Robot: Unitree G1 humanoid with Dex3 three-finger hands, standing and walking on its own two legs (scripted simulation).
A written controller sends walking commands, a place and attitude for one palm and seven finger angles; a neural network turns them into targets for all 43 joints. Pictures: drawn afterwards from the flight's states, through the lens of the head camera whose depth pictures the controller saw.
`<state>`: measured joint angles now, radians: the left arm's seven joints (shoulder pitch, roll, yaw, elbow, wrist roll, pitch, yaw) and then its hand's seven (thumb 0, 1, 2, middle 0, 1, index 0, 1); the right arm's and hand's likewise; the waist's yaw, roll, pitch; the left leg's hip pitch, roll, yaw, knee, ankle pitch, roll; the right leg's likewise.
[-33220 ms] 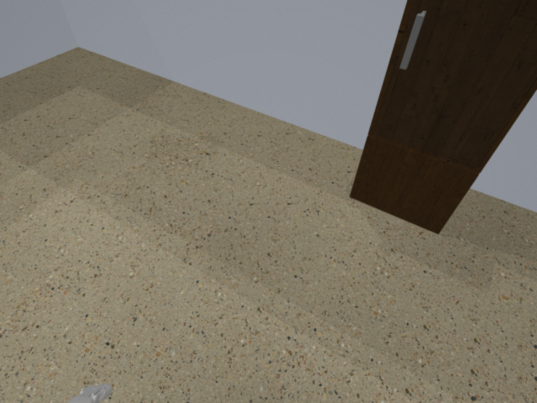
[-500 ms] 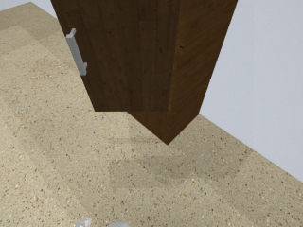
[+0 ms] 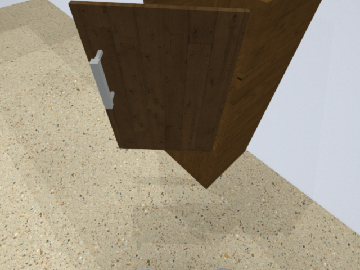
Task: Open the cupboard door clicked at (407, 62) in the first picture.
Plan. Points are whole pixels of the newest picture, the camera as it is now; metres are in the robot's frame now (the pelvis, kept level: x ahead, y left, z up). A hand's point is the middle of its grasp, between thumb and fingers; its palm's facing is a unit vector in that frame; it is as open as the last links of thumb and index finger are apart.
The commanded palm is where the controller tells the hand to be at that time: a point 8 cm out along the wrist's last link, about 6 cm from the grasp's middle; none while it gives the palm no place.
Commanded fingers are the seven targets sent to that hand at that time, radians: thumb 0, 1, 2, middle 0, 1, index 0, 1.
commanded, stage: come to a stop and stand still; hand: left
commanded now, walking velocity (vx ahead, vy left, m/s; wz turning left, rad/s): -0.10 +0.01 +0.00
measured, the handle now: (104, 81) +0.57 +0.27 +0.05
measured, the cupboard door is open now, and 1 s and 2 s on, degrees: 44 44 44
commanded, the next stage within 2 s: look again from close up in 0.60 s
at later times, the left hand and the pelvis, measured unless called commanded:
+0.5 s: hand out of the picture +0.06 +0.13 -0.17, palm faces +0.05 -0.98 -0.19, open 7.2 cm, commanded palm none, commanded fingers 0.00 0.90 0.90 -0.20 -0.30 -0.20 -0.30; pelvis +0.00 -0.05 +0.00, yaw +0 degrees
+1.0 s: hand out of the picture +0.02 +0.18 -0.16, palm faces +0.03 -0.96 -0.27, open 7.3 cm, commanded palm none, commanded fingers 0.00 0.90 0.90 -0.20 -0.30 -0.20 -0.30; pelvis -0.04 -0.04 +0.00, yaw +0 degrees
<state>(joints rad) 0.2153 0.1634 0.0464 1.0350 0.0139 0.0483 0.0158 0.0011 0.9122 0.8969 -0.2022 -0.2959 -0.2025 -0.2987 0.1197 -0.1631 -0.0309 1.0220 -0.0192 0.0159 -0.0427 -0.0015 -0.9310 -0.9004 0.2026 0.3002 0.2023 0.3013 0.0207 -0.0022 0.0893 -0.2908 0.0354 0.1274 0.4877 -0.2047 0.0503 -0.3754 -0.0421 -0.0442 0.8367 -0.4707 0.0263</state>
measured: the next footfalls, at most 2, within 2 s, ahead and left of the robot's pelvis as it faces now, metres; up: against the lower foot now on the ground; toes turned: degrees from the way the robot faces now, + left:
right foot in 0.12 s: +0.02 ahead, -0.15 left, +0.00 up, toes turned -4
left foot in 0.38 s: +0.01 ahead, +0.07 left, +0.00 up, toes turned +3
